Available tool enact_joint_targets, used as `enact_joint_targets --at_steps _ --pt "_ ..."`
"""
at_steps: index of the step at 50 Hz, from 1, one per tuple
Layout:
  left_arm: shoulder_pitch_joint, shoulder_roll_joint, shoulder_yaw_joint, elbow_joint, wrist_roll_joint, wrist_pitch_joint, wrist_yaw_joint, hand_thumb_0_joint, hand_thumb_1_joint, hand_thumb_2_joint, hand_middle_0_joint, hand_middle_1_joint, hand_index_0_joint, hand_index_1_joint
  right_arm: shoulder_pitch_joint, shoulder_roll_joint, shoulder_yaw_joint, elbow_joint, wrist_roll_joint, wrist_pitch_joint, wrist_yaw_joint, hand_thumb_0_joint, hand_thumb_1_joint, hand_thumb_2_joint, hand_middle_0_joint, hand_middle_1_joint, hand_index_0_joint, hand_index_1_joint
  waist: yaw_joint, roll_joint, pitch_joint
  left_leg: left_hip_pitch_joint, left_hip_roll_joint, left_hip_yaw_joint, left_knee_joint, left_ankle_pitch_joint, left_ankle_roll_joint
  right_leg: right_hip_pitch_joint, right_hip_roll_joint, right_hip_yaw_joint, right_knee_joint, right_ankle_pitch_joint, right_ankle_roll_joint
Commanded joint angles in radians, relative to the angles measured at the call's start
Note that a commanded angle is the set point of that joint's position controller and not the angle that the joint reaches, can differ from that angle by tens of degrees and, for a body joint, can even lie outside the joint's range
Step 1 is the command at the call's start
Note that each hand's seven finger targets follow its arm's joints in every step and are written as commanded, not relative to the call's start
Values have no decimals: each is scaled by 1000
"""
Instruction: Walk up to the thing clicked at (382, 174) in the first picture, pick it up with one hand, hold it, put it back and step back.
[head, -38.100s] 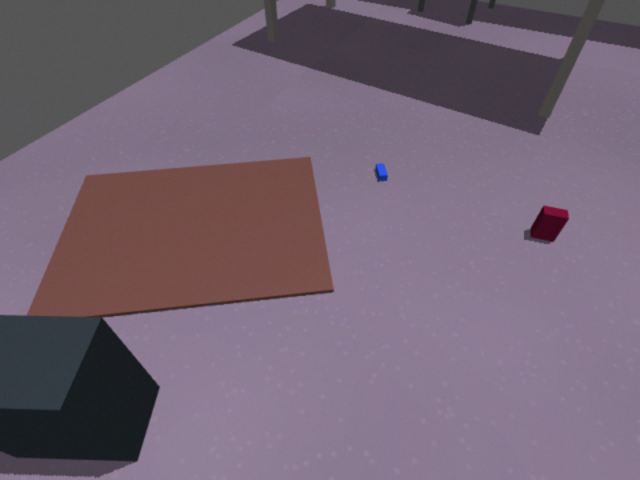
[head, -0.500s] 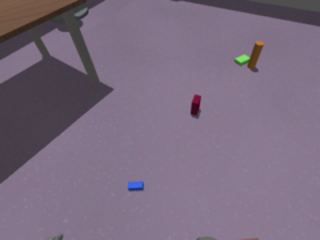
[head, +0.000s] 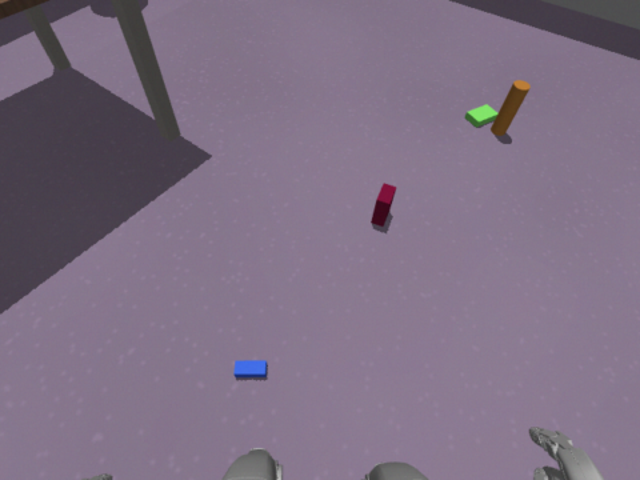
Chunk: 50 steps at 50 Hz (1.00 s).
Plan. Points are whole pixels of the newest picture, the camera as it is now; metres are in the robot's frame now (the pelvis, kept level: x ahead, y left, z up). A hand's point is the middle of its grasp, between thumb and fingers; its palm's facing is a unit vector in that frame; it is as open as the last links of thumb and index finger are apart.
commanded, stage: walk up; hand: left
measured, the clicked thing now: (250, 369) +0.46 +0.19 -0.75
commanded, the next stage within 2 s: stand in 1.54 s
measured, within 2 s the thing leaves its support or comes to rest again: neither
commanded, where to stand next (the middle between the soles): +0.07 -0.05 m, yaw +0 degrees
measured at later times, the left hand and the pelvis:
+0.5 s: hand out of the picture +0.03 +0.26 -0.14, palm faces +0.03 -0.92 -0.39, open 7.4 cm; pelvis -0.04 -0.01 +0.01, yaw +2 degrees
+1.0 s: hand out of the picture +0.03 +0.26 -0.13, palm faces +0.04 -0.94 -0.34, open 7.4 cm; pelvis -0.03 +0.00 +0.02, yaw +3 degrees
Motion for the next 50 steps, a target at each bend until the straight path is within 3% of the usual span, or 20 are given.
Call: enact_joint_targets --at_steps 1,3,4,5,6,7,10,15,17,18,19,20,21,23,24,26,29,31,39,50 --pt "103 158 58 -21 17 -33 18 0 900 900 -200 -300 -200 -300 46 -263 -86 -48 -6 9 -8 0 -900 -900 200 300 200 300 -15 217 -271 256 182 -190 -77 446 196 38 -7 -76 -242 55 13" --pt "176 147 58 18 28 -48 26 0 900 900 -200 -300 -200 -300 -4 -263 -83 -56 5 24 0 0 -900 -900 200 300 200 300 34 194 -285 202 163 -167 12 396 163 158 -4 -96 -501 277 -3" --pt "152 185 65 12 43 -60 30 0 900 900 -200 -300 -200 -300 -22 -230 -73 -61 17 30 5 0 -900 -900 200 300 200 300 34 136 -253 106 131 -151 60 325 115 194 -50 -10 -535 358 -20" --pt "115 250 78 -10 59 -69 34 0 900 900 -200 -300 -200 -300 -32 -176 -59 -73 28 31 10 0 -900 -900 200 300 200 300 18 -52 -208 -41 26 -75 165 117 47 186 -225 251 -578 409 -76" --pt "46 340 95 -32 56 -68 30 0 900 900 -200 -300 -200 -300 -59 -188 -68 -80 21 38 0 0 -900 -900 200 300 200 300 18 -151 -148 -75 -66 -66 255 -335 16 41 -408 412 -630 426 -212" --pt "5 372 98 -50 65 -69 29 0 900 900 -200 -300 -200 -300 -65 -232 -88 -63 11 42 -8 0 -900 -900 200 300 200 300 20 -170 -116 -4 -46 -130 365 -399 7 -64 -462 476 -624 479 -285" --pt "-23 236 74 -48 55 -80 28 0 900 900 -200 -300 -200 -300 -26 -207 -82 -15 25 28 7 0 -900 -900 200 300 200 300 -10 -95 -70 -52 -79 -128 328 -288 12 88 -274 153 -496 760 -186" --pt "34 221 73 -37 54 -77 23 0 900 900 -200 -300 -200 -300 -32 -169 -56 8 17 1 12 0 -900 -900 200 300 200 300 35 -184 -172 42 -58 -4 -38 -203 -2 286 -202 72 -410 814 -127" --pt "-3 229 68 -51 39 -65 16 0 900 900 -200 -300 -200 -300 34 -172 -63 47 5 -14 8 0 -900 -900 200 300 200 300 -8 -177 -211 210 -59 4 -255 -3 7 222 -204 51 -328 769 -102" --pt "-10 197 58 -58 33 -62 14 0 900 900 -200 -300 -200 -300 70 -200 -76 68 -3 -22 1 0 -900 -900 200 300 200 300 -27 -138 -250 342 -21 -78 -287 85 38 141 -180 34 -249 705 -70" --pt "22 142 41 -65 24 -60 11 0 900 900 -200 -300 -200 -300 77 -255 -88 70 -14 -31 -3 0 -900 -900 200 300 200 300 -16 38 -286 460 127 -299 -282 252 90 -14 -105 -2 -156 498 -20" --pt "23 130 36 -47 18 -50 16 0 900 900 -200 -300 -200 -300 17 -296 -84 54 -5 -34 -1 0 -900 -900 200 300 200 300 3 143 -269 372 271 -451 -271 221 204 -39 -40 -60 -182 47 3" --pt "16 178 47 -9 26 -50 24 0 900 900 -200 -300 -200 -300 -25 -319 -88 54 4 -29 5 0 -900 -900 200 300 200 300 7 167 -224 203 298 -480 -288 104 256 80 -81 -18 -204 11 -10" --pt "43 174 45 18 34 -68 10 0 900 900 -200 -300 -200 -300 -105 -245 -58 50 7 -18 14 0 -900 -900 200 300 200 300 47 130 -200 142 138 -220 -227 46 138 193 -83 -22 -449 171 -21" --pt "40 187 47 26 37 -79 8 0 900 900 -200 -300 -200 -300 -113 -204 -44 51 11 -15 14 0 -900 -900 200 300 200 300 43 105 -183 133 56 -148 -171 76 66 189 -113 42 -525 287 -33" --pt "8 235 57 35 41 -87 12 0 900 900 -200 -300 -200 -300 -64 -184 -37 79 19 -12 17 0 -900 -900 200 300 200 300 12 50 -156 110 -15 -101 -108 52 9 190 -203 155 -612 346 -82" --pt "-90 217 42 35 44 -76 2 0 900 900 -200 -300 -200 -300 -12 -192 -42 133 8 -6 24 0 -900 -900 200 300 200 300 -29 42 -95 217 18 -160 -262 -214 35 5 -169 101 -619 39 -62" --pt "-77 185 35 61 39 -73 -4 0 900 900 -200 -300 -200 -300 -67 -213 -44 133 5 -12 28 0 -900 -900 200 300 200 300 -3 39 -59 148 60 -217 -312 -269 47 46 -100 25 -613 81 -34" --pt "-92 178 32 122 34 -90 -3 0 900 900 -200 -300 -200 -300 -62 -198 -25 184 11 -25 23 0 -900 -900 200 300 200 300 -4 54 -163 218 56 -154 -307 68 24 217 -130 24 -657 363 -25" --pt "-116 174 25 174 34 -81 2 0 900 900 -200 -300 -200 -300 -84 -198 -28 220 12 -15 15 0 -900 -900 200 300 200 300 -6 42 -182 257 63 -140 -319 166 20 254 -132 -8 -681 431 -12"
